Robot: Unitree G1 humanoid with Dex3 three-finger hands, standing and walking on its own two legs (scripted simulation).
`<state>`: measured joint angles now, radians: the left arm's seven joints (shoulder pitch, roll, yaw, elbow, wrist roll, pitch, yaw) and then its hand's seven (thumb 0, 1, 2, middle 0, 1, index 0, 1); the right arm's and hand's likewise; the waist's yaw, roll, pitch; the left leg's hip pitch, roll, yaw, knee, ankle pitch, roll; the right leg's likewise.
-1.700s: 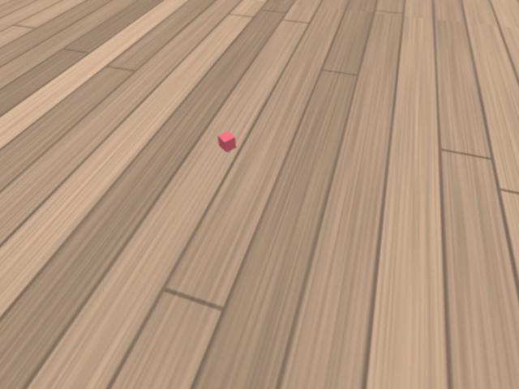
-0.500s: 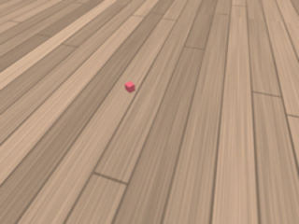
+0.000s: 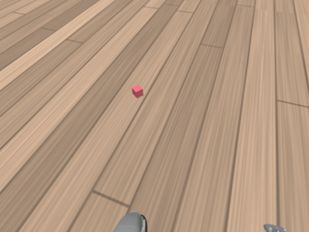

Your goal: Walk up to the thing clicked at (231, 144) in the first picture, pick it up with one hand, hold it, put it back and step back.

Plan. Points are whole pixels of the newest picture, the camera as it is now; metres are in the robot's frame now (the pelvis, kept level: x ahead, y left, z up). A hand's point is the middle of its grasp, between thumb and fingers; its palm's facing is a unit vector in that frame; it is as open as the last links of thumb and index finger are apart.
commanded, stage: walk up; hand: left
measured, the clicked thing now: (137, 91) +1.33 +0.23 -0.73
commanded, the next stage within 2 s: none
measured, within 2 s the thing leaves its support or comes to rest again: neither
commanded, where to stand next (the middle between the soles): +0.93 +0.00 m, yaw -2 degrees
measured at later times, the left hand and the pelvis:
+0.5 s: hand (84, 168) +0.32 +0.27 -0.12, palm faces -0.10 -0.89 -0.44, open 7.4 cm; pelvis +0.24 -0.03 -0.01, yaw -3 degrees
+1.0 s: hand (97, 139) +0.46 +0.27 -0.16, palm faces -0.01 -0.93 -0.38, open 7.4 cm; pelvis +0.45 -0.01 -0.02, yaw +0 degrees
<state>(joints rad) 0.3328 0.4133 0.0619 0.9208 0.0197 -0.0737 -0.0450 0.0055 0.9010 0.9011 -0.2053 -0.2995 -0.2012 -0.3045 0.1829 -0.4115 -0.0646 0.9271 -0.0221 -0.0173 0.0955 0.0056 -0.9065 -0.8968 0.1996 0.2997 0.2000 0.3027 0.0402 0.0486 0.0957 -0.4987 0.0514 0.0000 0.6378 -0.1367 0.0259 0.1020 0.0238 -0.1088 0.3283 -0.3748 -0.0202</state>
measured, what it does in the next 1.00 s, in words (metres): walks ahead: left foot, then right foot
